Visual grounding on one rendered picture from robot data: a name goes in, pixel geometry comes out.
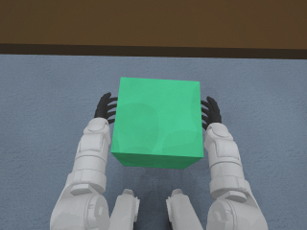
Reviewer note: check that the left robot shin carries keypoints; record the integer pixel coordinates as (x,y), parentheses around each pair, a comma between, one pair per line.
(128,192)

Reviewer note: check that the right robot forearm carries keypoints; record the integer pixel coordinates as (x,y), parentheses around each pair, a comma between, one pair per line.
(227,176)

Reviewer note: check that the left robot hand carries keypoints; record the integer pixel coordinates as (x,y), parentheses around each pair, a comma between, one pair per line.
(103,108)

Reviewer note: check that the right robot hand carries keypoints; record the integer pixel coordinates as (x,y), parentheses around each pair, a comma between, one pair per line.
(213,113)

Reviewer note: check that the carton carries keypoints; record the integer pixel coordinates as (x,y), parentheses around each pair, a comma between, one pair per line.
(158,123)

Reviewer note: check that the robot left upper arm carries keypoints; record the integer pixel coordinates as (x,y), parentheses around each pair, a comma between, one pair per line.
(81,212)

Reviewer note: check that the left robot forearm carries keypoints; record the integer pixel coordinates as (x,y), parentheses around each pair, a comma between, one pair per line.
(88,174)

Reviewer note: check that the right robot thigh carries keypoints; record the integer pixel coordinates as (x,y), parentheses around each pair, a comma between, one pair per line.
(181,213)

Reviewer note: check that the robot right upper arm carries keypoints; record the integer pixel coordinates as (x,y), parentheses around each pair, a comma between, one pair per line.
(226,214)

